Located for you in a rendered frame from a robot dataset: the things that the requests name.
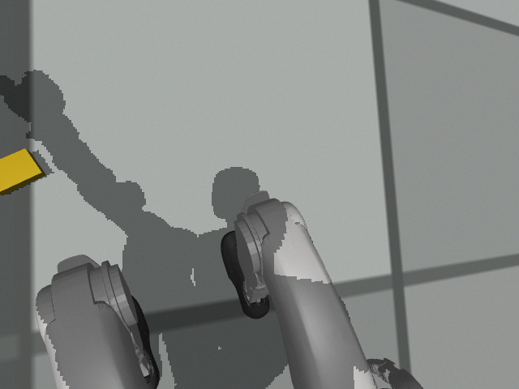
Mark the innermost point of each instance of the left robot foot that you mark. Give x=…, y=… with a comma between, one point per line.
x=153, y=378

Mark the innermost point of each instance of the right robot foot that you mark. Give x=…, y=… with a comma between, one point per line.
x=230, y=258

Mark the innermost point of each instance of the small box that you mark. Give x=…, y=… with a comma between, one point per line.
x=17, y=170

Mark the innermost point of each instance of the right robot hand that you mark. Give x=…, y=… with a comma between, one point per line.
x=388, y=371

